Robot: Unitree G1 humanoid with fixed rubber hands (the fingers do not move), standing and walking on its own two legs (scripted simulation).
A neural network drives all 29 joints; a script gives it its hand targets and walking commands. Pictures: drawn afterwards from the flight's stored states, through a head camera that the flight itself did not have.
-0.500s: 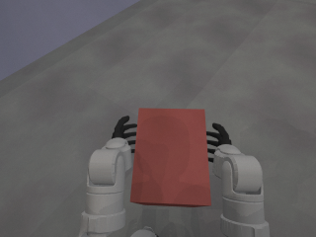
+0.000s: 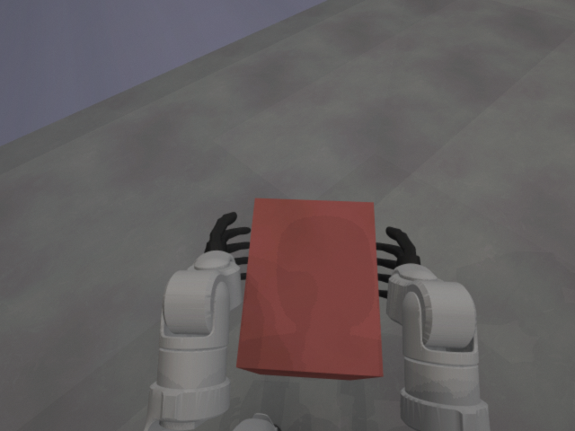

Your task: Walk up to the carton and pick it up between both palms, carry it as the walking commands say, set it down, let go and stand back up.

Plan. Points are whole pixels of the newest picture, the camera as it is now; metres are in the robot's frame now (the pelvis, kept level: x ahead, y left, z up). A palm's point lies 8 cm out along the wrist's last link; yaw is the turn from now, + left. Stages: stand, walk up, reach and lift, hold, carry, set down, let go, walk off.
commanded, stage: carry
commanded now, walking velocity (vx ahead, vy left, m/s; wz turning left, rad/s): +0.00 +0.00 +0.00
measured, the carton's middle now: (308, 300) +0.31 +0.00 -0.01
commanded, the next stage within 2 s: hold in 1.82 s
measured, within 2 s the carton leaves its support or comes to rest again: neither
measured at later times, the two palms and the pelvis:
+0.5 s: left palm (197, 294) +0.26 +0.13 +0.11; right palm (405, 306) +0.26 -0.10 +0.10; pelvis -0.04 +0.01 +0.00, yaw +1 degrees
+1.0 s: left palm (210, 284) +0.28 +0.12 +0.10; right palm (406, 294) +0.28 -0.11 +0.09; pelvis -0.02 +0.00 +0.00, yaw +1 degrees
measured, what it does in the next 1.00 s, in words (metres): stands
